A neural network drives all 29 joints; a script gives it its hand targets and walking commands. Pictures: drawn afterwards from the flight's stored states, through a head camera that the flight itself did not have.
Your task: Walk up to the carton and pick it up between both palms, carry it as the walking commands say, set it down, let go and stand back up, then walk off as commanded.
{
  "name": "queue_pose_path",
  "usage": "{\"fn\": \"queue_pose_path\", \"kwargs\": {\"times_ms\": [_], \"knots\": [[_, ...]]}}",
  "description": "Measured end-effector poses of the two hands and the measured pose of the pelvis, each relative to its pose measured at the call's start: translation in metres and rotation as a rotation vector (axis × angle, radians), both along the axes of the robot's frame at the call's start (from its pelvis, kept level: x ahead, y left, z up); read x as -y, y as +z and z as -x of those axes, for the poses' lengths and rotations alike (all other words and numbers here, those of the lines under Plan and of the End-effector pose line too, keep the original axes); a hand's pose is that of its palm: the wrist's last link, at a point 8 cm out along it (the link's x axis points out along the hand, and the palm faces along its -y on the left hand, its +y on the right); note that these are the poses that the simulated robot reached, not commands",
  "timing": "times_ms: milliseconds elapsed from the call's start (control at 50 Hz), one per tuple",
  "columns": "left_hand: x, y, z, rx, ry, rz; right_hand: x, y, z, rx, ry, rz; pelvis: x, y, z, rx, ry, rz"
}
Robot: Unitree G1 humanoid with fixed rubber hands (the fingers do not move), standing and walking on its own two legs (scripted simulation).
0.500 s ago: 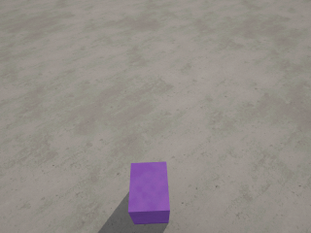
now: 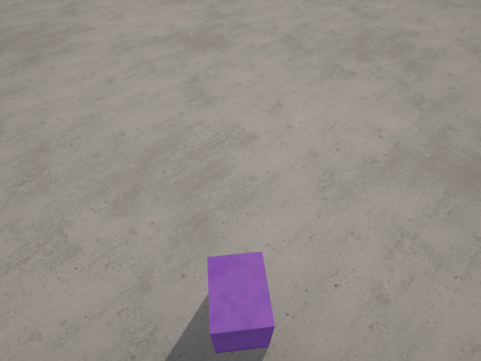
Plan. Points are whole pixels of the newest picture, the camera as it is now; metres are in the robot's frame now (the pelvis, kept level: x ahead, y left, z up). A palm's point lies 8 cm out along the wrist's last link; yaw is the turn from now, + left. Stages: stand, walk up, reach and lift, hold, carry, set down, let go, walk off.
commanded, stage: walk up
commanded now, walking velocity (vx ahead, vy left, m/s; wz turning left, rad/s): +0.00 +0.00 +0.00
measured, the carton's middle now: (238, 303) +0.44 +0.01 -0.64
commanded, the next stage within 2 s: stand in 0.76 s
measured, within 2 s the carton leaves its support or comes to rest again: neither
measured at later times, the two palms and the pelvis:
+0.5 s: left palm out of the picture -0.01 +0.17 -0.14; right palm out of the picture -0.01 -0.23 -0.15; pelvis +0.02 -0.03 +0.01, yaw +0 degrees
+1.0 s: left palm out of the picture +0.00 +0.18 -0.14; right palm out of the picture +0.00 -0.23 -0.15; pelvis +0.03 -0.04 +0.00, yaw +0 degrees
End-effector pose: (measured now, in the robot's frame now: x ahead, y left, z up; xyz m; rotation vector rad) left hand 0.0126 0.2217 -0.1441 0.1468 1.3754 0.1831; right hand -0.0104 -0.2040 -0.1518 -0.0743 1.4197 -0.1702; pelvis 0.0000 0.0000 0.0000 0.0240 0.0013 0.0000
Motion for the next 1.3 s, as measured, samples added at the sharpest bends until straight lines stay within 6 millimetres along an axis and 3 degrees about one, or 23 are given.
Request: {"fn": "queue_pose_path", "kwargs": {"times_ms": [220,580,1100,1160,1240,1300], "knots": [[0.02,0.01,0.003,-0.02,0.005,0.0,0.001,0.0,0.016,-0.068,-0.014,-0.041,0.012,0.007,-0.011,0.023,0.002,0.012],[0.052,0.004,0.024,-0.089,0.043,0.04,0.028,0.001,-0.009,-0.051,0.012,-0.013,0.031,0.006,-0.023,0.018,0.0,0.016],[0.041,0.004,0.013,-0.075,0.032,0.007,0.027,0.001,-0.013,-0.052,0.028,-0.015,0.034,0.004,-0.026,0.018,0.002,0.014],[0.037,-0.002,-0.015,-0.037,0.012,0.008,0.04,-0.005,-0.036,-0.012,-0.016,0.017,0.031,-0.007,-0.019,-0.093,0.006,0.014],[0.02,-0.003,-0.097,0.066,-0.005,-0.009,0.058,-0.004,-0.116,0.072,0.062,0.062,0.028,-0.023,-0.001,-0.165,0.007,0.013],[0.019,0.008,-0.147,0.102,-0.038,0.002,0.056,0.006,-0.166,0.084,0.1,0.065,0.024,-0.027,0.008,-0.216,0.007,0.016]]}}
